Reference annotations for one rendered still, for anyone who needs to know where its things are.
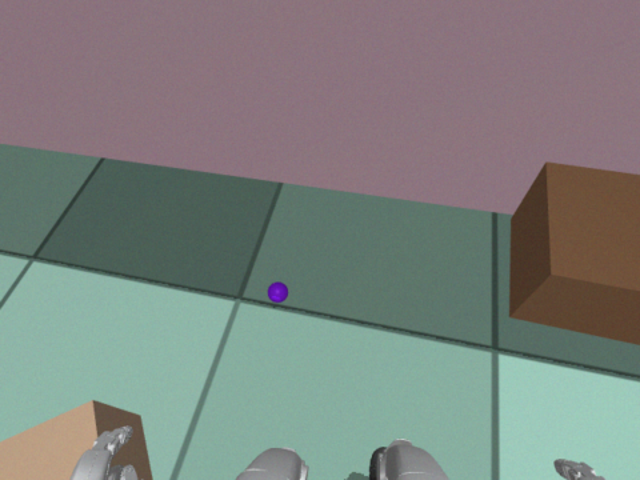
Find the left robot hand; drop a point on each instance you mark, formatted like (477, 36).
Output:
(95, 464)

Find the right robot hand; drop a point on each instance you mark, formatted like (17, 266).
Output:
(571, 470)

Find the right robot foot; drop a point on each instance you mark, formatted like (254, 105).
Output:
(373, 464)

